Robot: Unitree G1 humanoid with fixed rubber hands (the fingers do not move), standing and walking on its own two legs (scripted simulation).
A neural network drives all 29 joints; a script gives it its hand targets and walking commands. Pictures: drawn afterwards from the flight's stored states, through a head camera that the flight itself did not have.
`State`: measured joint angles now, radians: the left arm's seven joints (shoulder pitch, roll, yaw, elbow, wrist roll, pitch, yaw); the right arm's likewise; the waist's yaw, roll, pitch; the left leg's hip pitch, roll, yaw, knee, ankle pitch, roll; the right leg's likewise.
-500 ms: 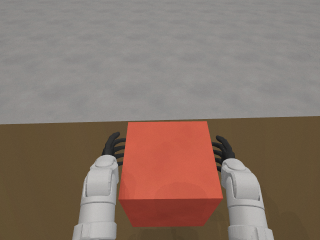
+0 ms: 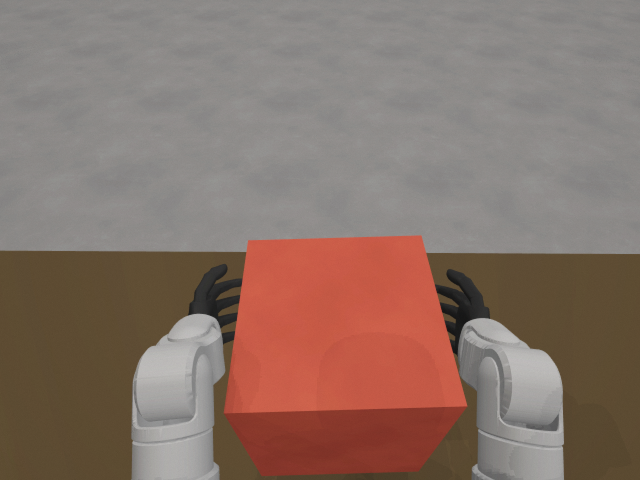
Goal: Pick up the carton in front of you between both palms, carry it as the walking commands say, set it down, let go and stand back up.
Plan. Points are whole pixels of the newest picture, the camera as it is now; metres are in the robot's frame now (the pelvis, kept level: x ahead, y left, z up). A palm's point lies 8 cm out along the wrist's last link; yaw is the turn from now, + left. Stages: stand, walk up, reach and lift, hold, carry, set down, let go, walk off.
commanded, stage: carry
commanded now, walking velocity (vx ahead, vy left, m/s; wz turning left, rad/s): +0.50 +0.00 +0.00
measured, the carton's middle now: (337, 361) +0.26 +0.00 +0.01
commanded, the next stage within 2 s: none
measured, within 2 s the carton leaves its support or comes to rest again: neither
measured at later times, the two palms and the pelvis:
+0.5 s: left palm (228, 156) +0.60 +0.19 +0.08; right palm (402, 164) +0.58 -0.11 +0.08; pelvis +0.32 +0.05 +0.00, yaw -2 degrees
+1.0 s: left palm (265, 59) +0.95 +0.16 +0.10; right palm (394, 64) +0.95 -0.14 +0.09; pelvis +0.66 +0.01 +0.00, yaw +0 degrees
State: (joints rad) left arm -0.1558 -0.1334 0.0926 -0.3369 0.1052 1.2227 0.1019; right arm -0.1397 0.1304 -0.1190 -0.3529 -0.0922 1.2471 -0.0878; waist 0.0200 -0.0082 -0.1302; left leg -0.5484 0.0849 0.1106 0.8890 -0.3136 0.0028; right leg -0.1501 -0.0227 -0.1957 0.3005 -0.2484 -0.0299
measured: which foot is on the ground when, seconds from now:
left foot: up 0.00-0.16, down 0.18-0.70, up 0.72-1.00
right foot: down 0.00-0.18, up 0.20-0.66, down 0.68-1.00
